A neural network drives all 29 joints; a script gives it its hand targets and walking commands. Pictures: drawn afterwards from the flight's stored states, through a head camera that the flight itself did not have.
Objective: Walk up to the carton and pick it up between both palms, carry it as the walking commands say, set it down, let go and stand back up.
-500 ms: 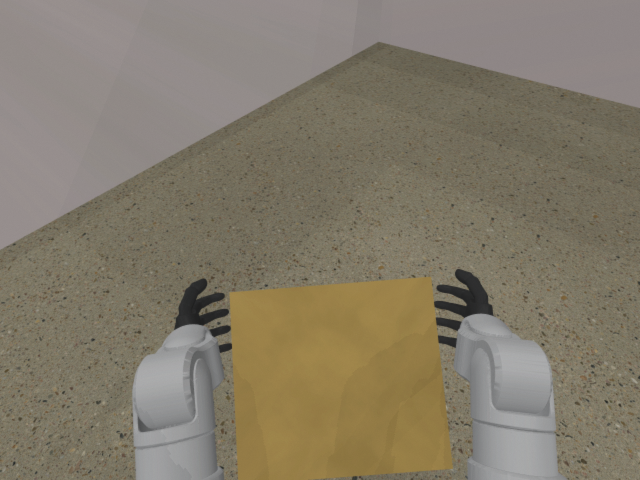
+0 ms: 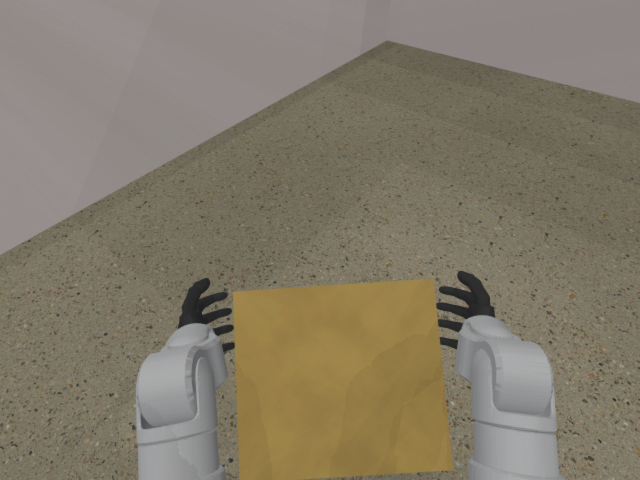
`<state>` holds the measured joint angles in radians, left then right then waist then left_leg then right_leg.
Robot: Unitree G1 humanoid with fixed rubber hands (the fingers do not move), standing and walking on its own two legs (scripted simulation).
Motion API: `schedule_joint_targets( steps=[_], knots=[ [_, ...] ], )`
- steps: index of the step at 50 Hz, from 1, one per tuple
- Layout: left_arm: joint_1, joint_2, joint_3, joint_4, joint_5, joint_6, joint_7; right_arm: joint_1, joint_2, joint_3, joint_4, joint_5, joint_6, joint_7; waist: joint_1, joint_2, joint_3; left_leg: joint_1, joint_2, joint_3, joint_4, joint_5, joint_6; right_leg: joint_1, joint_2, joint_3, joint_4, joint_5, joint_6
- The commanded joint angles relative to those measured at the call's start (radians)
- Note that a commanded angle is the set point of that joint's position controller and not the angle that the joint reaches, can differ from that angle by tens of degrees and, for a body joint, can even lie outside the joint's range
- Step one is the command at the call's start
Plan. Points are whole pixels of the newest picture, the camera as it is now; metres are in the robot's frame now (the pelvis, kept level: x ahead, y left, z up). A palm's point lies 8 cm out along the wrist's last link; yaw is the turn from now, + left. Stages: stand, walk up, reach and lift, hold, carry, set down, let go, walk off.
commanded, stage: carry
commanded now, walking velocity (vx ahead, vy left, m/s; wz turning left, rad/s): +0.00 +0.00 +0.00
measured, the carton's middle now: (337, 365) +0.31 +0.00 -0.04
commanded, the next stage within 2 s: none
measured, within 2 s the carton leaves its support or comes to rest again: neither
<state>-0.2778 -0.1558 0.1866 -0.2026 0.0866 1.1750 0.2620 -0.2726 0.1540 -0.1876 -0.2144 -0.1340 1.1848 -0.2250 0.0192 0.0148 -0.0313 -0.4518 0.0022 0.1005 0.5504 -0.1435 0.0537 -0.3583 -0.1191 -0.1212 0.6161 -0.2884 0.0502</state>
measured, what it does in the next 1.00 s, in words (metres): shifts its weight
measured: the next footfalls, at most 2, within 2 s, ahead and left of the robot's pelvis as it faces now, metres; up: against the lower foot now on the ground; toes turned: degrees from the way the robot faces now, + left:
none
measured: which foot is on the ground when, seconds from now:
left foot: down 0.00-1.00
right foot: down 0.00-1.00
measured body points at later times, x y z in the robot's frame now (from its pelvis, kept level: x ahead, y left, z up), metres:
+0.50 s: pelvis +0.01 -0.03 +0.00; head +0.00 -0.04 +0.45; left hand +0.31 +0.12 +0.08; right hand +0.30 -0.21 +0.08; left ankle +0.09 +0.09 -0.73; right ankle +0.01 -0.15 -0.73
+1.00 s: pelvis +0.01 -0.05 +0.00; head +0.00 -0.05 +0.45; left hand +0.31 +0.10 +0.08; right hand +0.30 -0.23 +0.08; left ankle +0.09 +0.09 -0.73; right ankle +0.01 -0.15 -0.73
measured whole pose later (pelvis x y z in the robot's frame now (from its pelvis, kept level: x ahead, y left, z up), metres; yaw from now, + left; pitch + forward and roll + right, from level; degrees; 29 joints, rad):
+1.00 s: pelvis +0.01 -0.05 +0.00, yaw -1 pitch +2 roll +0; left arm -0.27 -0.15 0.19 -0.16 0.13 1.16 0.21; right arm -0.26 0.15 -0.19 -0.18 -0.13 1.18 -0.23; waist -0.01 0.01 -0.07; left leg -0.41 0.08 0.08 0.53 -0.15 -0.03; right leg -0.32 -0.04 -0.14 0.59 -0.30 -0.03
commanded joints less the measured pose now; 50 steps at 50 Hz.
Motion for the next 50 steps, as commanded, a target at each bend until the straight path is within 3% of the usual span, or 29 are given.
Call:
schedule_joint_targets(
  steps=[1, 3, 12, 27, 50],
  knots=[
    [-0.547, -1.003, -0.740, -0.032, -0.450, 0.017, -0.494, -0.573, 0.962, 0.728, -0.046, 0.457, 0.000, 0.446, -0.018, 0.003, -0.352, 0.241, 0.164, -0.181, -0.141, -0.060, -0.011, 0.018, -0.051, 0.050, -0.103, -0.087, -0.026],
    [-0.549, -1.003, -0.734, -0.020, -0.444, 0.017, -0.493, -0.573, 0.960, 0.725, -0.030, 0.457, 0.002, 0.449, -0.017, 0.016, -0.350, 0.218, 0.176, -0.192, -0.164, -0.075, -0.016, 0.049, -0.036, 0.050, -0.101, -0.063, -0.022],
    [-0.554, -1.001, -0.711, 0.027, -0.422, 0.016, -0.488, -0.588, 0.953, 0.719, 0.002, 0.465, 0.005, 0.456, -0.023, -0.011, -0.329, 0.218, 0.154, -0.119, -0.095, 0.016, -0.043, 0.039, -0.070, 0.080, -0.158, -0.034, -0.036],
    [-0.551, -0.986, -0.708, 0.009, -0.413, 0.008, -0.478, -0.593, 0.934, 0.722, -0.017, 0.475, 0.005, 0.450, -0.023, -0.025, -0.359, 0.231, 0.156, -0.077, -0.047, 0.155, -0.047, 0.074, -0.056, 0.073, -0.134, 0.113, -0.061],
    [-0.515, -0.972, -0.705, 0.004, -0.394, -0.012, -0.475, -0.563, 0.909, 0.710, -0.022, 0.450, -0.014, 0.449, -0.024, -0.021, -0.342, 0.216, 0.147, -0.069, -0.061, 0.099, -0.048, 0.078, -0.036, 0.081, -0.166, 0.081, -0.085]
  ],
)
